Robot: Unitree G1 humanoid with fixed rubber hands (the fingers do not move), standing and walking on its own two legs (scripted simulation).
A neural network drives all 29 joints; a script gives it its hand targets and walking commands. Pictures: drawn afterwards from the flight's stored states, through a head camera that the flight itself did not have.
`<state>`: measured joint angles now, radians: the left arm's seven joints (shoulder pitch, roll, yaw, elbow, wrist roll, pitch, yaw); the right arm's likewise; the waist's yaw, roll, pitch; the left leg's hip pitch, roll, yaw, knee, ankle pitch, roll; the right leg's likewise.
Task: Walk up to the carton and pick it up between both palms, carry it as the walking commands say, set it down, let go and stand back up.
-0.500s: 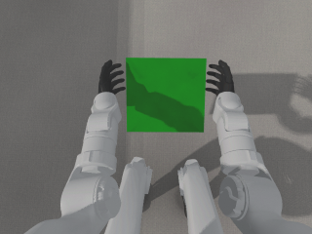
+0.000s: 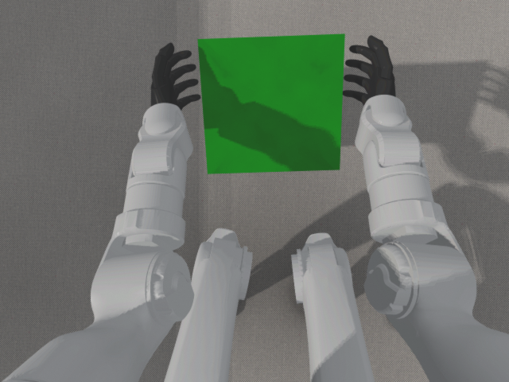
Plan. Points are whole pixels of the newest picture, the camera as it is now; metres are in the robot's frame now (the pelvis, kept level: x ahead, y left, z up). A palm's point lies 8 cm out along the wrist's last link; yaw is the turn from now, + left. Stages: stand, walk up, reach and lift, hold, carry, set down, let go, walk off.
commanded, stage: set down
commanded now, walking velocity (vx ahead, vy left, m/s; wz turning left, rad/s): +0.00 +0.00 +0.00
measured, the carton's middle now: (270, 108) +0.52 +0.01 -0.21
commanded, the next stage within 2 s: none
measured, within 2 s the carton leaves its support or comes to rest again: neither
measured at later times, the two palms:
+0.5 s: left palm (184, 110) +0.51 +0.15 -0.19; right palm (359, 103) +0.53 -0.14 -0.20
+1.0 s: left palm (193, 116) +0.52 +0.16 -0.27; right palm (349, 110) +0.54 -0.14 -0.27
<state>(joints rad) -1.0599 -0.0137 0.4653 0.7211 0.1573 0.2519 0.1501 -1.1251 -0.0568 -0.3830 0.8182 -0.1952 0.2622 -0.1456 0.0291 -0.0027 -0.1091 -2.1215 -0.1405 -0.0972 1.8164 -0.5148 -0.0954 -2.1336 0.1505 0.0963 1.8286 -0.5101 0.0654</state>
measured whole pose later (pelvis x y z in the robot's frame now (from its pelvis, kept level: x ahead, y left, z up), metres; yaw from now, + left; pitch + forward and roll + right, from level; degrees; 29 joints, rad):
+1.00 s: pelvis +0.01 +0.00 -0.09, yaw +0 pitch +40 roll +1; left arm -1.31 0.13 0.39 0.92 0.08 0.17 0.12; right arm -1.39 -0.24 -0.25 1.06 -0.05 0.16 -0.11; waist 0.03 0.00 0.29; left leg -2.22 -0.13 -0.07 2.16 -0.63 -0.09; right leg -2.23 0.13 0.05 2.17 -0.63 0.05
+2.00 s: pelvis +0.01 +0.00 -0.11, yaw +1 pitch +35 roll +1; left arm -1.43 0.23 0.35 1.07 0.03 0.15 0.03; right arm -1.47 -0.27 -0.27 1.11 -0.05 0.15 -0.03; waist 0.02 0.01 0.41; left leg -2.22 -0.08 -0.02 2.24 -0.63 -0.06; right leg -2.23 0.07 0.02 2.26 -0.64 0.02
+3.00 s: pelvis +0.01 +0.00 -0.11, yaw +1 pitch +34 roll +1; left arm -1.47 0.26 0.29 1.18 -0.02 0.03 0.06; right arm -1.48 -0.32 -0.20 1.19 0.00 0.05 -0.04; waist 0.03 0.01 0.44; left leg -2.22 -0.06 -0.02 2.27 -0.64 -0.05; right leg -2.23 0.05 0.01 2.28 -0.65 0.01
